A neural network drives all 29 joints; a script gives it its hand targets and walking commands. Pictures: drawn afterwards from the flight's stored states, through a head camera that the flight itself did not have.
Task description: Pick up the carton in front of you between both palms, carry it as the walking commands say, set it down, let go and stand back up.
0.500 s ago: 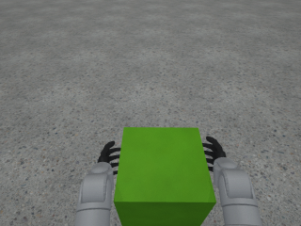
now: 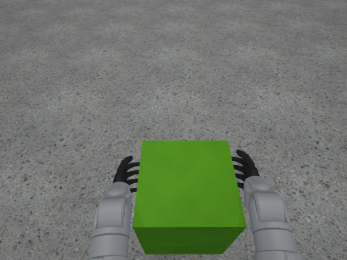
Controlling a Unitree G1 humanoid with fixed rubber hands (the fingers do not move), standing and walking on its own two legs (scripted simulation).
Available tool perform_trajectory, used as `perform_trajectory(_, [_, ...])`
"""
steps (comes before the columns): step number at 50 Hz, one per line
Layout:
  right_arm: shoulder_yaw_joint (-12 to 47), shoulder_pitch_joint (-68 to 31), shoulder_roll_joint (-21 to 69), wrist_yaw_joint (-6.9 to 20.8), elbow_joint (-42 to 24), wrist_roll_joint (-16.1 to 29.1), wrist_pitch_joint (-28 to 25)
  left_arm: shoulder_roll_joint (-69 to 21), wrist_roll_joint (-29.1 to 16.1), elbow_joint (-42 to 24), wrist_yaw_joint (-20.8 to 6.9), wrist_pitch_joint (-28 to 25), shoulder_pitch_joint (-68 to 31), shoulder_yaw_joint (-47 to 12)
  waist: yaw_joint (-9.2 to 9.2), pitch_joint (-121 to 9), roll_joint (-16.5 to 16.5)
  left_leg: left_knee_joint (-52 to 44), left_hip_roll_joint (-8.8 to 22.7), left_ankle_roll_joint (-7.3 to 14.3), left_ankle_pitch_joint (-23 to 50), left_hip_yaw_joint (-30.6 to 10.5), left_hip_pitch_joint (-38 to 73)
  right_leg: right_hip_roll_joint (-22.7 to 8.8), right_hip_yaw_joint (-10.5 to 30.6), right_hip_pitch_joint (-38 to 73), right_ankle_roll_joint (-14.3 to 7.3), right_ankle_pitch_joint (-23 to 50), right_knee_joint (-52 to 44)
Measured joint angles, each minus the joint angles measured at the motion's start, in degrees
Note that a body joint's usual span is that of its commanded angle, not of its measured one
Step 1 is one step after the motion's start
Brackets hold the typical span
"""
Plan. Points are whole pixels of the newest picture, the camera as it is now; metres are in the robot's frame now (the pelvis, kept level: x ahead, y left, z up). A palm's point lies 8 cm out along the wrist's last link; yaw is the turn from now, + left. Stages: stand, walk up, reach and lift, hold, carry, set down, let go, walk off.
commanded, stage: carry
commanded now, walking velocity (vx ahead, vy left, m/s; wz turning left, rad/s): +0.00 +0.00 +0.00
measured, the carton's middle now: (184, 200) +0.29 +0.00 -0.04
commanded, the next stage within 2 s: none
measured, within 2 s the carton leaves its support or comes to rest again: neither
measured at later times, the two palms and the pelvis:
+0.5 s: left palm (115, 157) +0.37 +0.18 +0.04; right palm (231, 150) +0.38 -0.12 +0.05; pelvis +0.08 +0.03 +0.01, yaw -1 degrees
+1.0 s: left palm (139, 110) +0.58 +0.14 +0.03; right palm (227, 104) +0.60 -0.16 +0.03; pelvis +0.30 -0.02 +0.02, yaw +3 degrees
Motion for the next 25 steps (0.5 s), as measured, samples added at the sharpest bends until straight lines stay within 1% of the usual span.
perform_trajectory(10, [-0.1, -0.1, 0.0, 0.0, 0.2, -0.1, 0.1, 0.0, 0.1, 0.2, 0.0, 0.1, -0.1, 0.1, -0.14, -0.1, 0.0, -0.5, 0.2, -0.3, 0.2, -0.1, 0.6, 0.2, -0.2, 0.6, -0.2, 0.1, -0.4])
perform_trajectory(11, [0.0, 0.2, 0.0, 0.0, 0.3, -0.1, 0.1, 0.0, 0.2, 0.4, 0.0, 0.2, 0.1, 0.0, -0.14, -0.2, 0.0, -0.4, 0.2, -0.4, -0.4, -0.1, 0.9, 0.2, -0.2, 1.2, -0.3, 0.2, -1.0])
perform_trajectory(14, [0.2, 1.4, -0.2, 0.0, 0.4, -0.1, 0.4, 0.1, 0.4, 1.0, 0.1, 0.6, 0.7, -0.9, 0.01, -0.9, -0.7, 2.8, 0.0, -0.8, -8.3, 0.0, 1.1, 0.1, -0.5, 3.9, -0.3, 0.8, -4.3])
perform_trajectory(15, [0.2, 1.6, -0.3, 0.1, 0.5, 0.0, 0.4, 0.1, 0.4, 1.1, 0.1, 0.6, 0.9, -1.1, 0.10, -1.1, -0.9, 4.5, -0.2, -0.8, -9.7, -0.2, 1.0, 0.1, -0.5, 4.8, -0.2, 1.2, -5.8])
perform_trajectory(18, [-0.3, 1.3, -0.3, 0.2, 0.3, 0.4, 0.2, 0.1, 0.3, 0.7, 0.5, 0.6, 0.7, -1.4, 0.30, -1.3, -1.4, 6.2, -0.9, -0.5, -11.6, -0.7, 1.3, -0.1, -0.4, 7.5, 0.6, 2.6, -10.4])
perform_trajectory(20, [-0.6, 0.8, -0.2, 0.2, -0.3, 0.6, -0.1, 0.0, 0.2, 0.0, 0.6, 0.5, 0.2, -1.3, 0.40, -1.3, -1.8, 3.5, -1.9, -0.1, -12.0, -0.2, 2.6, -0.7, -0.3, 8.5, 1.4, 2.5, -11.7])
perform_trajectory(21, [-0.7, 0.5, -0.1, 0.2, -0.5, 0.6, -0.2, 0.0, 0.2, -0.4, 0.6, 0.5, -0.1, -1.1, 0.44, -1.2, -2.0, 0.3, -2.5, 0.2, -10.8, 0.6, 4.1, -1.2, -0.2, 8.7, 1.9, 1.8, -11.2])
perform_trajectory(22, [-0.7, 0.0, 0.0, 0.2, -0.4, 0.6, -0.5, -0.1, 0.2, -0.9, 0.5, 0.4, -0.3, -0.7, 0.50, -1.1, -2.6, -2.1, -3.3, 0.9, -6.7, 1.4, 5.4, -2.2, 0.3, 8.4, 2.5, 0.4, -9.4])
perform_trajectory(23, [-0.7, -0.7, 0.1, 0.2, 0.1, 0.5, -0.9, -0.1, 0.3, -1.1, 0.4, 0.2, -0.5, -0.1, 0.49, -0.9, -3.0, -2.5, -3.7, 1.5, -3.6, 2.1, 5.9, -3.2, 0.5, 6.7, 2.8, -0.9, -5.2])
perform_trajectory(24, [-0.5, -1.2, 0.3, 0.2, 0.8, 0.2, -1.2, 0.0, 0.3, -1.1, 0.3, 0.0, -0.4, 0.4, 0.26, -0.9, -2.8, -2.0, -3.9, 1.9, -4.0, 2.5, 6.1, -3.6, 1.4, 3.9, 3.2, -1.7, 1.1])
perform_trajectory(25, [-0.3, -1.4, 0.3, 0.1, 1.2, 0.0, -1.2, 0.0, 0.3, -1.0, 0.2, -0.2, -0.2, 0.7, 0.05, -0.8, -2.0, -2.1, -3.8, 2.2, -5.4, 2.5, 6.6, -3.1, 2.7, 0.5, 3.2, -3.3, 8.1])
